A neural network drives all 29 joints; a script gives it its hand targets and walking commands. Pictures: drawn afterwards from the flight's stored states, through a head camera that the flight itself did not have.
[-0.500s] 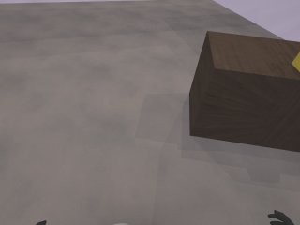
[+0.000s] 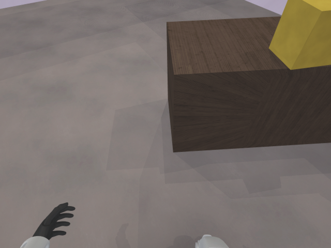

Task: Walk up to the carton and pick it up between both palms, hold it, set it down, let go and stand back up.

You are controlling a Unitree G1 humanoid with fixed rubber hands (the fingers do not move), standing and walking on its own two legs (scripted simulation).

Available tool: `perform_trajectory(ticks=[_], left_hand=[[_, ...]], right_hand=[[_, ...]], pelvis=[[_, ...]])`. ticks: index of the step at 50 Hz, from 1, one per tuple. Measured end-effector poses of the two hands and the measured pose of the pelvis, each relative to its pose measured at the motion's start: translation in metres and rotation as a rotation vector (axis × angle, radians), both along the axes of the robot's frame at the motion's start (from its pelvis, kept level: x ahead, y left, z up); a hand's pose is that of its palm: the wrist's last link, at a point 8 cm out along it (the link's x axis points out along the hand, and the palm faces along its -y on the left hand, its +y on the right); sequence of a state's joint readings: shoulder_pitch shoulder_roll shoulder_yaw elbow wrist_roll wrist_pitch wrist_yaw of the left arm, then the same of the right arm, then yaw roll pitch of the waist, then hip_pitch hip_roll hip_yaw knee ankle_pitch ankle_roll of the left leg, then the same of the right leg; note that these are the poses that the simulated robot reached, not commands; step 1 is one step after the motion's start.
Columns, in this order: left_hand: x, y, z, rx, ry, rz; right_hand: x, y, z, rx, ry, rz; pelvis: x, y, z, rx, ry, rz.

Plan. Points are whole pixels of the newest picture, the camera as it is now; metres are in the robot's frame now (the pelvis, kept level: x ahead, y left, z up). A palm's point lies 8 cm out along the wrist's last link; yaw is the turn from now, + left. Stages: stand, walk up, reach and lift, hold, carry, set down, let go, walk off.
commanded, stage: walk up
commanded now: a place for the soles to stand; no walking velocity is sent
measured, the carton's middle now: (312, 30) +0.95 -0.65 +0.05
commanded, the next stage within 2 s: none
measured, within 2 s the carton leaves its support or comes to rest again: neither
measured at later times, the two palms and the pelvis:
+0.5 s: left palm (96, 185) +0.29 +0.21 -0.05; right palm out of the picture +0.20 -0.45 +0.00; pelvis +0.14 -0.10 +0.02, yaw +1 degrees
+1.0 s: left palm (156, 170) +0.32 +0.04 -0.04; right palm out of the picture +0.41 -0.60 -0.03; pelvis +0.26 -0.30 +0.02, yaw +2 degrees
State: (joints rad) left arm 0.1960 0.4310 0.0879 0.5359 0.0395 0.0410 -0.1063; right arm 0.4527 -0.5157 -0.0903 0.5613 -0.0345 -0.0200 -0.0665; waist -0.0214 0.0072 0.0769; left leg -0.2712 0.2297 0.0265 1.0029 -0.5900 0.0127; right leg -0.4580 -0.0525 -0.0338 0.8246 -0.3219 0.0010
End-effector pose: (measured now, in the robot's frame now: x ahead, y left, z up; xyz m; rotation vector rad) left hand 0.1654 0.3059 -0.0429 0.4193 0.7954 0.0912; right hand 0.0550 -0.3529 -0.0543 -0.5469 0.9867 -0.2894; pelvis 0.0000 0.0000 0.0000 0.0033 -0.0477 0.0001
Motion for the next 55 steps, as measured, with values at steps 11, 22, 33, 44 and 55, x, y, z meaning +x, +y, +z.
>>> perform_trajectory(ticks=[11,22,33,44,55], left_hand=[[-0.055,-0.009,0.002,0.045,0.161,0.258],[0.077,-0.077,-0.025,-0.059,0.101,0.079],[0.208,-0.167,0.016,-0.04,-0.025,-0.061],[0.195,-0.254,0.011,0.034,0.035,0.077],[0.184,-0.287,-0.018,0.004,0.107,0.211]], right_hand=[[0.174,0.011,0.03,0.081,-0.132,0.219],[0.178,-0.068,0.051,-0.089,-0.153,0.071],[0.131,-0.172,0.054,-0.096,0.032,-0.047],[0.27,-0.245,-0.004,0.055,-0.046,0.025],[0.385,-0.273,0.03,0.006,-0.148,0.206]], pelvis=[[0.068,-0.048,0.025,0.002,-0.013,0.045],[0.13,-0.079,0.014,0.02,-0.026,0.021],[0.178,-0.168,0.024,0.008,-0.013,-0.012],[0.234,-0.264,0.009,0.003,-0.023,0.006],[0.285,-0.314,0.008,0.01,-0.012,0.065]])
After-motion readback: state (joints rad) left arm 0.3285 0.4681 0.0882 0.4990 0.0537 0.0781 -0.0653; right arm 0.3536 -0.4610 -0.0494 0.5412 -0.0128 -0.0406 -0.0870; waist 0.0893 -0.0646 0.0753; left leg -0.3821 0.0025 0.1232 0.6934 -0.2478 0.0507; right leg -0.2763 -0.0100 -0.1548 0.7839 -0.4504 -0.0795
